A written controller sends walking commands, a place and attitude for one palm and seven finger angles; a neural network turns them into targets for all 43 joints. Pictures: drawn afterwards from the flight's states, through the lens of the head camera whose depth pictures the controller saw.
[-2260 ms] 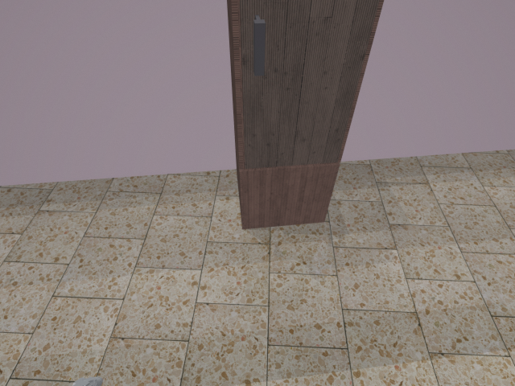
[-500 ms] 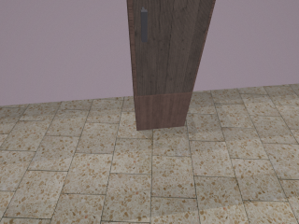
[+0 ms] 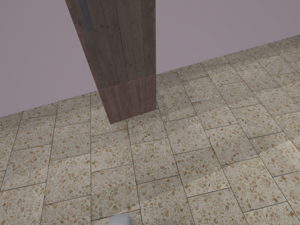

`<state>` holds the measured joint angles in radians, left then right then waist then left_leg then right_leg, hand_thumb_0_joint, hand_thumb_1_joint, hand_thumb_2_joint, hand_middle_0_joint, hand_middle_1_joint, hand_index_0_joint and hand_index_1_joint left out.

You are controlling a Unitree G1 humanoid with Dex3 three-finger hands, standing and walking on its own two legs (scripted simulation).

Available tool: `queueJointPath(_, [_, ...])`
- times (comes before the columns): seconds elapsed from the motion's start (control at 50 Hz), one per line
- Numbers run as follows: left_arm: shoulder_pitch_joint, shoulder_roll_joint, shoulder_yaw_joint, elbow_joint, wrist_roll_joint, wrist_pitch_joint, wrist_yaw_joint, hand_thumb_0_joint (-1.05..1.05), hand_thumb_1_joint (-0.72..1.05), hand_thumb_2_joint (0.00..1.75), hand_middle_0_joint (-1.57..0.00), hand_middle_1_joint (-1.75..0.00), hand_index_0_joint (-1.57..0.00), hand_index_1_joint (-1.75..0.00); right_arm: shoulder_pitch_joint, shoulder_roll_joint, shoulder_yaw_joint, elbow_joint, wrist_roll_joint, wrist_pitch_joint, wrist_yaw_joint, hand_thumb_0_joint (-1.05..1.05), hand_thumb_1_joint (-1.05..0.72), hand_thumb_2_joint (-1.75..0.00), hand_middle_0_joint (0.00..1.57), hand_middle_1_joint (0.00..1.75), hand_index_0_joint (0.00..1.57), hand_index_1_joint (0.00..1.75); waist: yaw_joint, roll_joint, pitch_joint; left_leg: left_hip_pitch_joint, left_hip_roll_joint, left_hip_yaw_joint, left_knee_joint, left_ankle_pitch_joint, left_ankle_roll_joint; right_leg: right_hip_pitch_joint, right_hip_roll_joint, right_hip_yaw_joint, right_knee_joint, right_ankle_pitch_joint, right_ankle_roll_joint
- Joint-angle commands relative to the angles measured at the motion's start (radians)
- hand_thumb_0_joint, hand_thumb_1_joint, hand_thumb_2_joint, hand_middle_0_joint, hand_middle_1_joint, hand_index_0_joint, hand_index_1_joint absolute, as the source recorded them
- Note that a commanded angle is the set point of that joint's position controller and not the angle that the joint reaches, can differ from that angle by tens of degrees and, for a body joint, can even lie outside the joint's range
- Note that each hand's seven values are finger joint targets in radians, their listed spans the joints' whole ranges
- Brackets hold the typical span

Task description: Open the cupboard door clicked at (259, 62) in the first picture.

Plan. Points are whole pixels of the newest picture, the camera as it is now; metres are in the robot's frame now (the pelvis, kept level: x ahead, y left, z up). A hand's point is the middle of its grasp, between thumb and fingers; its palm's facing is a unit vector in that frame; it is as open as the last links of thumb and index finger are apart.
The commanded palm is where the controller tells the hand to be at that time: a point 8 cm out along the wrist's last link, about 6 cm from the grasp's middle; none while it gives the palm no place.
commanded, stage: walk to a spot facing it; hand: left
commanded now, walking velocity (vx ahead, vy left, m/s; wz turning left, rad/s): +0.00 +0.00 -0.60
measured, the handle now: (84, 11) +0.88 +0.36 +0.13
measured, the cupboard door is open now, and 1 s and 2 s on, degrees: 0 0 0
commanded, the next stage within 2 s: turn to face it in 1.58 s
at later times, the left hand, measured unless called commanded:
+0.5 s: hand out of the picture +0.10 +0.26 -0.17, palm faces -0.24 -0.94 -0.23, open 7.4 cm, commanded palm none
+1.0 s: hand out of the picture +0.14 +0.14 -0.15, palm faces -0.55 -0.81 -0.22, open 7.4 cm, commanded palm none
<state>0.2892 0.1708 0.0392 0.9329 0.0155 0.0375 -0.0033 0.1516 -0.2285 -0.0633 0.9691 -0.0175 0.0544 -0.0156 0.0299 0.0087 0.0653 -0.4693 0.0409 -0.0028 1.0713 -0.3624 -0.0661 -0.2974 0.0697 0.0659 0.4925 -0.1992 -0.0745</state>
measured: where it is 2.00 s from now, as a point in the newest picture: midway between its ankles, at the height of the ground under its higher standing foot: outside the picture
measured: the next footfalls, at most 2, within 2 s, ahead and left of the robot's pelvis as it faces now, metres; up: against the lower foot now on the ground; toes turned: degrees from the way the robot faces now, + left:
left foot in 0.28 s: +0.02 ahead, +0.16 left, +0.00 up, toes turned -11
right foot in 0.72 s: -0.06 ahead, -0.08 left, +0.00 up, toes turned -33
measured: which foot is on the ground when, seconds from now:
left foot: up 0.00-0.26, down 0.28-0.72, up 0.74-1.00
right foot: down 0.00-0.28, up 0.30-0.70, down 0.72-1.00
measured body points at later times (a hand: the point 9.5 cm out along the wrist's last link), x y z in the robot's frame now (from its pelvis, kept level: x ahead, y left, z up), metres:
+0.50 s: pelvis -0.03 +0.07 +0.00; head -0.01 +0.09 +0.45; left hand +0.12 +0.31 -0.15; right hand -0.03 -0.20 -0.12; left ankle -0.01 +0.17 -0.74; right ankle -0.06 -0.08 -0.66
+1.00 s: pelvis -0.01 +0.00 +0.00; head -0.01 -0.01 +0.45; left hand +0.17 +0.18 -0.14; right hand -0.11 -0.25 -0.14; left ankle +0.13 +0.10 -0.68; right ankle -0.09 -0.06 -0.74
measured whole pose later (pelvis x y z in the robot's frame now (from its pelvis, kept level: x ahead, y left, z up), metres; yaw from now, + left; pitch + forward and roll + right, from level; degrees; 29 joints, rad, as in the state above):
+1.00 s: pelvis -0.01 +0.00 +0.00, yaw -36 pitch +0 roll +1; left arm 0.30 0.19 0.04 0.96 0.02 -0.01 -0.02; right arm 0.24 -0.25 -0.08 0.94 -0.03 0.02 0.03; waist -0.01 0.02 0.01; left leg -0.52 0.12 0.06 0.93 -0.28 -0.08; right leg -0.13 0.03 0.05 0.41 -0.27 -0.04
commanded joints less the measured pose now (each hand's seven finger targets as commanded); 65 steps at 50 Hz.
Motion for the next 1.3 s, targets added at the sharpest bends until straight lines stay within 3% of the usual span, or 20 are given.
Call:
queueJointPath(0.0, [0.049, 0.226, 0.071, -0.062, 0.005, -0.024, 0.016, 0.00, 0.90, 0.90, -0.20, -0.30, -0.20, -0.30, -0.041, -0.084, -0.018, -0.099, 0.001, -0.030, -0.015, 0.00, -0.90, -0.90, 0.20, 0.30, 0.20, 0.30, 0.014, -0.127, -0.119, -0.071, 0.006, -0.024, -0.045, -0.005, -0.006, 0.165, -0.247, 0.355, -0.175, 0.183, -0.088])
queueJointPath(0.12, [0.022, 0.247, 0.082, -0.075, 0.014, -0.011, 0.016, 0.00, 0.90, 0.90, -0.20, -0.30, -0.20, -0.30, -0.043, -0.081, -0.013, -0.128, 0.013, -0.043, -0.020, 0.00, -0.90, -0.90, 0.20, 0.30, 0.20, 0.30, 0.020, -0.153, -0.126, 0.049, -0.021, -0.021, -0.275, -0.069, 0.014, 0.113, -0.236, 0.435, -0.170, 0.163, -0.106])
queueJointPath(0.2, [-0.064, 0.260, 0.083, -0.099, 0.010, 0.002, 0.012, 0.00, 0.90, 0.90, -0.20, -0.30, -0.20, -0.30, 0.091, -0.088, -0.013, -0.106, 0.020, -0.058, -0.029, 0.00, -0.90, -0.90, 0.20, 0.30, 0.20, 0.30, -0.045, -0.165, -0.146, 0.305, -0.056, -0.005, -0.598, 0.052, 0.044, -0.032, -0.175, 0.435, -0.129, 0.124, -0.036])
queueJointPath(0.22, [-0.078, 0.233, 0.076, -0.109, 0.005, 0.003, 0.010, 0.00, 0.90, 0.90, -0.20, -0.30, -0.20, -0.30, 0.134, -0.113, -0.017, -0.100, 0.020, -0.065, -0.034, 0.00, -0.90, -0.90, 0.20, 0.30, 0.20, 0.30, -0.065, -0.116, -0.157, 0.446, -0.006, -0.041, -0.696, 0.080, 0.064, -0.147, -0.109, 0.378, -0.065, 0.023, 0.012])
queueJointPath(0.26, [-0.080, 0.170, 0.072, -0.148, 0.007, 0.003, -0.007, 0.00, 0.90, 0.90, -0.20, -0.30, -0.20, -0.30, 0.103, -0.255, -0.037, -0.141, 0.002, -0.066, -0.034, 0.00, -0.90, -0.90, 0.20, 0.30, 0.20, 0.30, -0.054, 0.270, -0.079, 0.401, 0.425, -0.430, -0.886, 0.003, 0.207, -0.383, 0.043, 0.041, 0.403, -0.342, 0.116])
queueJointPath(0.36, [-0.034, 0.171, 0.081, -0.086, 0.015, 0.022, -0.035, 0.00, 0.90, 0.90, -0.20, -0.30, -0.20, -0.30, -0.033, -0.139, -0.002, -0.167, -0.006, -0.077, -0.032, 0.00, -0.90, -0.90, 0.20, 0.30, 0.20, 0.30, 0.016, 0.139, -0.011, 0.237, 0.229, -0.068, -0.792, 0.298, 0.196, -0.306, -0.059, -0.015, 0.740, -0.161, 0.152])
queueJointPath(0.54, [-0.198, 0.131, 0.053, -0.124, 0.006, 0.021, -0.038, 0.00, 0.90, 0.90, -0.20, -0.30, -0.20, -0.30, 0.159, -0.179, -0.029, -0.087, -0.009, -0.071, -0.022, 0.00, -0.90, -0.90, 0.20, 0.30, 0.20, 0.30, -0.079, 0.181, -0.032, 0.376, 0.302, 0.032, -0.719, 0.545, 0.216, -0.184, -0.110, -0.123, 0.379, -0.229, 0.144])
queueJointPath(0.62, [-0.186, 0.131, 0.051, -0.120, 0.006, 0.004, -0.036, 0.00, 0.90, 0.90, -0.20, -0.30, -0.20, -0.30, 0.171, -0.200, -0.041, -0.071, -0.013, -0.067, -0.012, 0.00, -0.90, -0.90, 0.20, 0.30, 0.20, 0.30, -0.074, 0.198, -0.079, 0.381, 0.318, 0.077, -0.630, 0.556, 0.180, -0.060, -0.083, -0.161, 0.187, -0.230, 0.108])
queueJointPath(0.66, [-0.080, 0.156, 0.059, -0.087, 0.009, -0.012, -0.035, 0.00, 0.90, 0.90, -0.20, -0.30, -0.20, -0.30, 0.157, -0.191, -0.035, -0.068, -0.007, -0.065, -0.006, 0.00, -0.90, -0.90, 0.20, 0.30, 0.20, 0.30, -0.009, 0.117, -0.142, 0.268, 0.287, 0.160, -0.461, 0.326, 0.101, 0.186, -0.075, -0.175, -0.050, -0.081, 0.078])
queueJointPath(0.7, [0.081, 0.361, 0.096, -0.043, 0.003, -0.024, -0.009, 0.00, 0.90, 0.90, -0.20, -0.30, -0.20, -0.30, 0.067, -0.086, 0.002, -0.158, -0.003, -0.055, 0.010, 0.00, -0.90, -0.90, 0.20, 0.30, 0.20, 0.30, 0.082, -0.346, -0.158, -0.246, 0.084, 0.188, 0.010, -0.310, -0.010, 0.456, -0.481, 0.419, -0.227, 0.016, -0.102])
queueJointPath(0.72, [0.111, 0.334, 0.102, -0.036, -0.006, -0.021, 0.010, 0.00, 0.90, 0.90, -0.20, -0.30, -0.20, -0.30, -0.014, -0.134, -0.006, -0.177, -0.005, -0.043, 0.004, 0.00, -0.90, -0.90, 0.20, 0.30, 0.20, 0.30, 0.111, -0.301, -0.130, -0.267, 0.110, 0.054, 0.075, -0.249, 0.009, 0.360, -0.464, 0.428, -0.255, -0.127, -0.133])
queueJointPath(0.78, [-0.046, 0.250, 0.069, -0.066, 0.004, -0.044, 0.009, 0.00, 0.90, 0.90, -0.20, -0.30, -0.20, -0.30, 0.000, -0.122, -0.021, -0.137, -0.017, -0.054, 0.025, 0.00, -0.90, -0.90, 0.20, 0.30, 0.20, 0.30, 0.009, -0.122, 0.008, -0.223, 0.128, 0.036, 0.060, -0.023, -0.002, 0.167, -0.346, 0.282, -0.286, -0.280, -0.104])
queueJointPath(0.84, [-0.046, 0.232, 0.064, -0.062, 0.006, -0.067, 0.004, 0.00, 0.90, 0.90, -0.20, -0.30, -0.20, -0.30, 0.070, -0.098, -0.022, -0.104, -0.016, -0.056, 0.031, 0.00, -0.90, -0.90, 0.20, 0.30, 0.20, 0.30, -0.021, -0.141, -0.004, -0.136, 0.107, 0.069, -0.027, 0.065, -0.019, 0.113, -0.281, 0.184, -0.285, -0.157, -0.084])
queueJointPath(1.02, [0.056, 0.233, 0.064, -0.014, 0.012, -0.083, 0.002, 0.00, 0.90, 0.90, -0.20, -0.30, -0.20, -0.30, -0.059, -0.077, -0.017, -0.172, -0.004, -0.092, 0.039, 0.00, -0.90, -0.90, 0.20, 0.30, 0.20, 0.30, 0.017, -0.166, 0.026, -0.082, 0.053, 0.066, -0.305, 0.080, -0.006, 0.140, -0.272, 0.273, -0.260, -0.106, -0.101])
queueJointPath(1.1, [0.001, 0.228, 0.074, -0.024, 0.006, -0.075, 0.004, 0.00, 0.90, 0.90, -0.20, -0.30, -0.20, -0.30, 0.088, -0.096, -0.020, -0.129, 0.002, -0.113, 0.018, 0.00, -0.90, -0.90, 0.20, 0.30, 0.20, 0.30, -0.062, -0.119, -0.018, 0.299, 0.007, 0.087, -0.568, 0.128, 0.013, -0.015, -0.202, 0.241, -0.094, -0.026, -0.054])
queueJointPath(1.12, [-0.006, 0.186, 0.069, -0.029, 0.005, -0.075, -0.002, 0.00, 0.90, 0.90, -0.20, -0.30, -0.20, -0.30, 0.227, -0.154, -0.033, -0.085, 0.000, -0.122, 0.002, 0.00, -0.90, -0.90, 0.20, 0.30, 0.20, 0.30, -0.124, 0.010, -0.089, 0.520, 0.069, 0.020, -0.645, 0.076, 0.029, -0.118, -0.122, 0.182, 0.115, 0.003, -0.019])
queueJointPath(1.14, [0.028, 0.108, 0.060, -0.046, -0.010, -0.070, -0.015, 0.00, 0.90, 0.90, -0.20, -0.30, -0.20, -0.30, 0.359, -0.276, -0.058, -0.054, -0.020, -0.126, -0.007, 0.00, -0.90, -0.90, 0.20, 0.30, 0.20, 0.30, -0.158, 0.332, -0.188, 0.686, 0.388, -0.351, -0.757, -0.104, 0.113, -0.317, 0.013, 0.017, 0.453, -0.304, 0.042])
queueJointPath(1.16, [0.023, 0.123, 0.062, -0.063, -0.002, -0.074, -0.019, 0.00, 0.90, 0.90, -0.20, -0.30, -0.20, -0.30, 0.370, -0.279, -0.045, -0.060, -0.015, -0.115, -0.006, 0.00, -0.90, -0.90, 0.20, 0.30, 0.20, 0.30, -0.144, 0.306, -0.169, 0.606, 0.502, -0.505, -0.868, -0.276, 0.182, -0.377, -0.015, -0.013, 0.645, -0.378, 0.052])
queueJointPath(1.22, [-0.043, 0.128, 0.070, -0.034, 0.016, -0.061, -0.046, 0.00, 0.90, 0.90, -0.20, -0.30, -0.20, -0.30, 0.180, -0.124, -0.007, -0.079, -0.008, -0.128, -0.009, 0.00, -0.90, -0.90, 0.20, 0.30, 0.20, 0.30, -0.068, 0.144, 0.046, 0.289, 0.388, -0.262, -0.933, -0.256, 0.141, -0.378, -0.145, -0.037, 0.781, -0.163, 0.059])
queueJointPath(1.28, [0.008, 0.076, 0.068, -0.011, 0.020, -0.032, -0.052, 0.00, 0.90, 0.90, -0.20, -0.30, -0.20, -0.30, 0.175, -0.072, 0.002, -0.055, -0.004, -0.145, -0.016, 0.00, -0.90, -0.90, 0.20, 0.30, 0.20, 0.30, -0.025, 0.132, 0.027, 0.276, 0.310, -0.003, -0.897, 0.063, 0.120, -0.338, -0.163, -0.061, 0.753, -0.044, 0.085])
